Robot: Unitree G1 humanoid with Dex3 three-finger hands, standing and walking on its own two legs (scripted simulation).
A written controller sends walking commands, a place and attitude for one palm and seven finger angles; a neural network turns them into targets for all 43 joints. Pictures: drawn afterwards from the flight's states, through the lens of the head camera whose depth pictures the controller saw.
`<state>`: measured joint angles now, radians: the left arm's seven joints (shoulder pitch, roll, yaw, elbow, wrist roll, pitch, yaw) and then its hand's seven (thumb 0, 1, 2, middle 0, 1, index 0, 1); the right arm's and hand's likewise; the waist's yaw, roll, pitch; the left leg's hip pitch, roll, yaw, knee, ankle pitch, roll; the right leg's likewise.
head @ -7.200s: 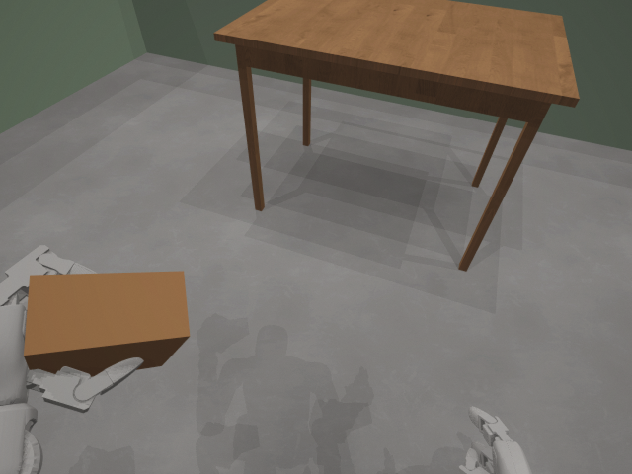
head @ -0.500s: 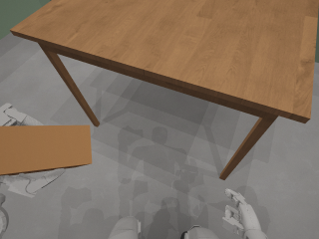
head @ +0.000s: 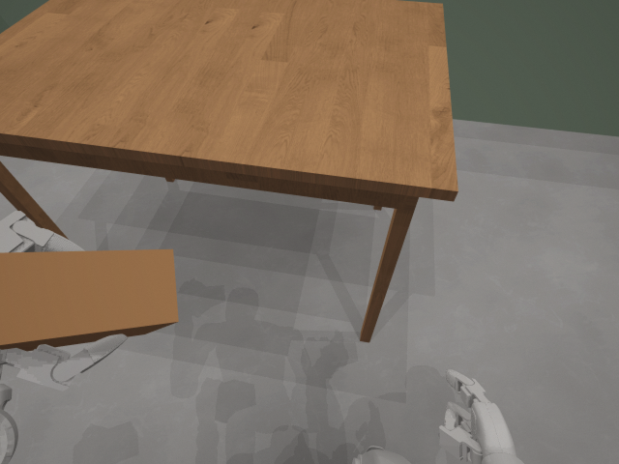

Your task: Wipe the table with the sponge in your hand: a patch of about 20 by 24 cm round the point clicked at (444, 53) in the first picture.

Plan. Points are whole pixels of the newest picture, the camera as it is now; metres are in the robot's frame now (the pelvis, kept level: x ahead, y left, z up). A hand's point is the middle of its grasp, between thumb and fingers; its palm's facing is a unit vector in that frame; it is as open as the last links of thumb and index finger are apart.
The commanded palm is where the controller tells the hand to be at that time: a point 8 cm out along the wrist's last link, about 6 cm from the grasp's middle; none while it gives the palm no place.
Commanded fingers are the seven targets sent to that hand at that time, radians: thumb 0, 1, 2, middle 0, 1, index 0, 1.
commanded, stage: turn to face it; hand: left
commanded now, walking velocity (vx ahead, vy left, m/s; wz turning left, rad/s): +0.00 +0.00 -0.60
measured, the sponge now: (112, 301) +0.22 +0.21 +0.16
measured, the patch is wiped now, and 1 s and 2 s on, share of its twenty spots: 0.00 0.00 0.00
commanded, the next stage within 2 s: take the last steps up to it in 0.82 s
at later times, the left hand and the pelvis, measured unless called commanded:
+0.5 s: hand (211, 298) +0.22 +0.12 +0.18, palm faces +0.12 -0.87 -0.47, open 10.1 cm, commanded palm +0.18 +0.18 +0.19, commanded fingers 0.00 0.10 1.30 -1.20 -1.60 -1.20 -1.60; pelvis -0.05 -0.05 +0.01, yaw -16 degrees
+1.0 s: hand (326, 354) +0.19 +0.01 +0.18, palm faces -0.10 -0.85 -0.53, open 10.1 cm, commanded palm +0.16 +0.10 +0.19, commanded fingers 0.00 0.10 1.30 -1.20 -1.60 -1.20 -1.60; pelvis -0.11 -0.08 +0.01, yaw -26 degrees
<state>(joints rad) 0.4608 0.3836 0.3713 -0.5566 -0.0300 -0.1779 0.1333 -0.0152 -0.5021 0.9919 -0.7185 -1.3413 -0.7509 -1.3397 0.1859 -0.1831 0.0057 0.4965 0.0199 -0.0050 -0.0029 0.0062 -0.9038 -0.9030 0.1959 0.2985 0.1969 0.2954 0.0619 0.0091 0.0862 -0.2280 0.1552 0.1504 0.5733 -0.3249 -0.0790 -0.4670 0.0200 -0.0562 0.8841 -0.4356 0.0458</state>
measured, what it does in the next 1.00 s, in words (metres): walks backwards, turning right: right foot, then left foot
